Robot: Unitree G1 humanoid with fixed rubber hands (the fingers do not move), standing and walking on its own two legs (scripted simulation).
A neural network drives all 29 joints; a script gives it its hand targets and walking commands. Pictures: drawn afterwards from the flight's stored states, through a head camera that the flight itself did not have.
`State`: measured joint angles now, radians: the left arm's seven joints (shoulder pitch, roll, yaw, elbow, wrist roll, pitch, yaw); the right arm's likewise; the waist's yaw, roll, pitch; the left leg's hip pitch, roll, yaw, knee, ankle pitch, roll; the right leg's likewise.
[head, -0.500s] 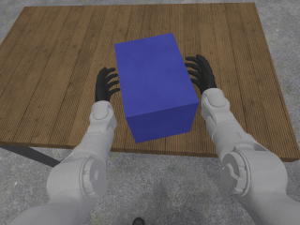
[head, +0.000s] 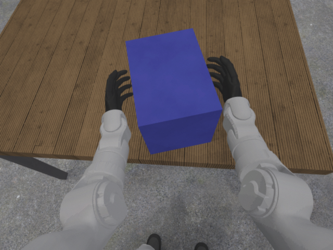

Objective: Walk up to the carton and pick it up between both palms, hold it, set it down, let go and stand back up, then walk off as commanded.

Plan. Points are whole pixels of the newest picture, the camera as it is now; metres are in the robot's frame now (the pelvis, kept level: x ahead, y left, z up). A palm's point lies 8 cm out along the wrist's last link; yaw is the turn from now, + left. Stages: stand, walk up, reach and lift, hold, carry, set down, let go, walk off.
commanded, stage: reach and lift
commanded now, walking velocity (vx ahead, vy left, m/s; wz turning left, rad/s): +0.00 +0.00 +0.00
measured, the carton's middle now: (170, 94) +0.51 +0.08 -0.02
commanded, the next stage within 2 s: none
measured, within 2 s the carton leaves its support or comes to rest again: neither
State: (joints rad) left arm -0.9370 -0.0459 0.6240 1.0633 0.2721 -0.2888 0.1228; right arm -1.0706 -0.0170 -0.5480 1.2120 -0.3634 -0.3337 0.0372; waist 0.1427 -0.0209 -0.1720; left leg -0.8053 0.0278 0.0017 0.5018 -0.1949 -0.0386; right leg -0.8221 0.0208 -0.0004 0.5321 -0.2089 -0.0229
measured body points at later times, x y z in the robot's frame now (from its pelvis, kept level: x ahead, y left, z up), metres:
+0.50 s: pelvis +0.00 +0.00 +0.00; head +0.16 -0.01 +0.42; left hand +0.44 +0.21 +0.02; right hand +0.51 -0.06 +0.03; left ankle -0.01 +0.14 -0.72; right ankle -0.01 -0.10 -0.72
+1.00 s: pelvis +0.00 +0.00 +0.00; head +0.16 -0.01 +0.42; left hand +0.44 +0.21 +0.02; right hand +0.50 -0.05 +0.03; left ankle -0.01 +0.14 -0.72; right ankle -0.01 -0.10 -0.72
